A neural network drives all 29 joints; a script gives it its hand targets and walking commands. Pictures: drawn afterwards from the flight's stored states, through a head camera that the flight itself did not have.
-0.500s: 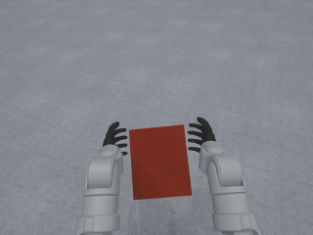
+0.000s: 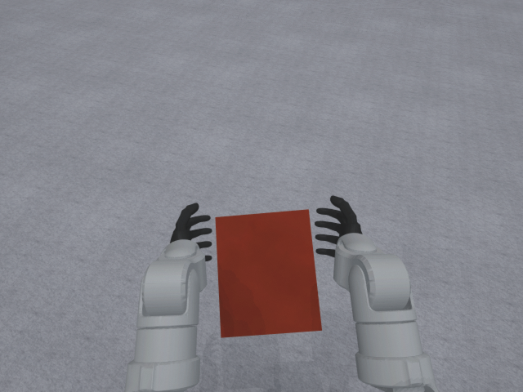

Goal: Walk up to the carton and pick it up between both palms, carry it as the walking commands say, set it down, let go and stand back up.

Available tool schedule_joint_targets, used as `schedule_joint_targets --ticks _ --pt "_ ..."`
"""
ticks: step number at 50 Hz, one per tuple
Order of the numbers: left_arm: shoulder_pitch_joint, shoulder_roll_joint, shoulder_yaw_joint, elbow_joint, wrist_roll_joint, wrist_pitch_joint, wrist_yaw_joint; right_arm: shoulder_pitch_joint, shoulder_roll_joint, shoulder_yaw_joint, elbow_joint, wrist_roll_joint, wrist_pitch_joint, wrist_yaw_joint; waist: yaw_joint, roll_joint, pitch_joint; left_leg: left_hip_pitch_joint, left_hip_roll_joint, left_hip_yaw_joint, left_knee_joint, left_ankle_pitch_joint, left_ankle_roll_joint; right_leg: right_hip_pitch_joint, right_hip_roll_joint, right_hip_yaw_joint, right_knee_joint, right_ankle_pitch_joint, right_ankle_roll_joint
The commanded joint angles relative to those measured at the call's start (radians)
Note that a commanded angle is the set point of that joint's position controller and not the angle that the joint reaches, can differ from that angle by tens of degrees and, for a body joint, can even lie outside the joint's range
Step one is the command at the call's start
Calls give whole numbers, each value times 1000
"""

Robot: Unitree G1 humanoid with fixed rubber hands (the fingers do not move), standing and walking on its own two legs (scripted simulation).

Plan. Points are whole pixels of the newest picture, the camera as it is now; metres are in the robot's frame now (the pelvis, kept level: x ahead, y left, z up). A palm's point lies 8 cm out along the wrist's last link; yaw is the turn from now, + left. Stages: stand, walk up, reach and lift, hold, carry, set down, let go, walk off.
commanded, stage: carry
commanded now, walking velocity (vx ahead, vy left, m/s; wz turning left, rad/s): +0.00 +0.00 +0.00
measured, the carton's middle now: (268, 270) +0.34 -0.01 -0.06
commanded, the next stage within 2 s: hold in 1.80 s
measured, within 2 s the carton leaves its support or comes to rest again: neither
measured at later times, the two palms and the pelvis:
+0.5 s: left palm (175, 186) +0.43 +0.15 +0.08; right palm (317, 185) +0.42 -0.09 +0.08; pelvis +0.11 +0.03 +0.00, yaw +0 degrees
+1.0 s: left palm (164, 207) +0.37 +0.15 +0.11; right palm (325, 207) +0.36 -0.09 +0.11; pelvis +0.06 +0.03 -0.01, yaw +0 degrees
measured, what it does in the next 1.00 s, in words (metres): steps on the spot: left foot, then right foot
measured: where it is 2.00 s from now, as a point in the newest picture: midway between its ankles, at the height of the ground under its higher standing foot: outside the picture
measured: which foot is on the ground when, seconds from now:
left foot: up 0.00-0.04, down 0.06-1.00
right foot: down 0.00-0.08, up 0.10-0.20, down 0.22-1.00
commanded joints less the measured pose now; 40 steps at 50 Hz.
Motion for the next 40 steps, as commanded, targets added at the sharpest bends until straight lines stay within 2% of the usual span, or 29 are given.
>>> schedule_joint_targets --ticks 1,2,3,4,5,6,7,9,11,12,14,15,16,17,18,20,21,22,24,27,28,29,30,32,33,34,35,38,40 --pt "-466 -1039 -533 -295 -388 -49 -175 -407 1114 514 -247 337 -33 218 45 -143 -438 206 -40 22 -379 295 -24 417 -234 -36 31 890 -26" --pt "-471 -1038 -535 -278 -382 -46 -172 -401 1112 507 -233 333 -31 223 24 -101 -497 442 -22 21 -442 467 -10 295 -178 -90 153 754 -1" --pt "-476 -1029 -540 -262 -371 -40 -170 -389 1102 491 -212 327 -28 226 6 -3 -542 691 95 -94 -400 803 42 91 -120 -114 296 456 36" --pt "-460 -1022 -552 -277 -369 -30 -172 -341 1092 462 -192 314 -26 226 5 189 -552 866 280 -307 -356 1301 123 -119 -22 -135 460 78 63" --pt "-421 -1030 -557 -255 -359 -16 -178 -298 1111 461 -160 300 -19 230 12 260 -506 860 384 -389 -329 1529 216 -229 27 -12 471 -265 68" --pt "-422 -1040 -563 -266 -362 -19 -180 -279 1129 470 -159 298 -14 236 17 211 -488 846 399 -362 -312 1512 217 -260 -21 54 419 -298 63" --pt "-471 -1048 -575 -297 -376 -24 -181 -303 1145 474 -169 299 -16 238 23 187 -459 812 366 -320 -326 1419 183 -256 -37 63 309 -275 56" --pt "-554 -1065 -580 -329 -391 -20 -174 -411 1148 475 -214 317 -16 237 35 212 -433 728 286 -229 -342 1275 104 -145 -42 21 76 -136 51" --pt "-497 -1069 -563 -295 -379 -2 -168 -385 1138 470 -203 305 -5 232 38 210 -480 688 245 -177 -317 1217 67 31 -63 -22 -74 35 48" --pt "-489 -1064 -558 -294 -377 0 -165 -389 1131 474 -205 303 -3 230 42 187 -507 675 218 -157 -299 1177 48 99 -83 -27 -93 139 41" --pt "-534 -1051 -561 -307 -391 1 -165 -457 1115 492 -247 303 -1 222 39 79 -526 604 165 -132 -264 1155 23 196 -113 -10 24 515 23" --pt "-519 -1048 -557 -303 -395 4 -165 -463 1107 499 -265 306 1 218 41 43 -522 563 146 -116 -245 1130 18 233 -120 -14 53 638 21" --pt "-515 -1041 -557 -310 -400 3 -163 -461 1100 502 -275 310 2 215 41 34 -522 559 133 -110 -236 1145 13 234 -115 -29 84 681 21" --pt "-517 -1033 -557 -327 -401 2 -158 -466 1090 501 -292 317 2 214 38 53 -521 587 131 -113 -243 1206 13 198 -103 -53 108 642 25" --pt "-528 -1028 -558 -336 -404 2 -157 -481 1083 504 -311 325 0 212 33 84 -518 650 143 -131 -243 1308 24 133 -80 -82 119 540 33" --pt "-520 -1015 -561 -342 -401 7 -154 -451 1077 496 -299 319 5 207 28 148 -522 782 191 -173 -242 1483 48 3 -47 -108 93 273 42" --pt "-517 -1013 -563 -345 -399 10 -153 -441 1075 494 -300 316 8 205 28 172 -522 812 207 -184 -238 1527 53 -24 -39 -109 65 183 44" --pt "-499 -1015 -560 -332 -394 16 -152 -431 1076 494 -299 312 11 203 30 168 -521 814 208 -180 -229 1527 55 -21 -37 -106 34 179 44" --pt "-486 -1010 -553 -328 -392 18 -151 -441 1070 503 -315 311 15 199 36 117 -524 714 177 -149 -215 1389 36 89 -59 -90 12 366 40" --pt "-475 -1013 -544 -323 -394 21 -153 -453 1071 518 -331 314 20 198 40 -18 -531 496 109 -108 -201 1012 4 290 -139 -22 82 812 12" --pt "-470 -1013 -543 -320 -394 21 -153 -454 1068 515 -329 314 21 198 38 -29 -532 470 101 -107 -213 953 -1 304 -157 -14 115 865 5" --pt "-469 -1009 -542 -322 -394 22 -152 -457 1069 516 -326 319 23 199 36 -13 -528 482 98 -110 -223 973 1 278 -159 -25 149 853 6" --pt "-468 -1006 -545 -319 -395 22 -152 -451 1064 513 -322 317 24 199 33 15 -523 531 113 -127 -238 1056 8 215 -142 -42 165 727 11" --pt "-492 -1001 -552 -326 -394 25 -152 -448 1064 502 -307 315 26 202 30 105 -521 665 172 -176 -245 1288 38 80 -94 -67 135 342 31" --pt "-482 -1003 -552 -315 -390 28 -153 -448 1063 500 -306 312 26 202 32 120 -517 692 194 -187 -242 1336 47 56 -81 -69 87 214 38" --pt "-469 -1007 -550 -309 -386 29 -155 -435 1066 497 -299 306 28 203 35 121 -517 680 203 -184 -240 1332 47 69 -79 -62 46 177 41" --pt "-477 -1011 -549 -306 -387 31 -157 -438 1071 498 -294 305 30 204 37 110 -518 649 199 -179 -242 1280 42 104 -87 -49 21 212 39" --pt "-469 -1028 -535 -275 -379 35 -163 -442 1083 500 -279 298 36 207 34 19 -517 511 161 -157 -272 944 15 227 -160 17 55 485 19" --pt "-456 -1042 -535 -256 -371 38 -167 -427 1095 497 -259 295 40 213 32 19 -505 490 161 -161 -302 869 9 219 -171 29 66 448 16"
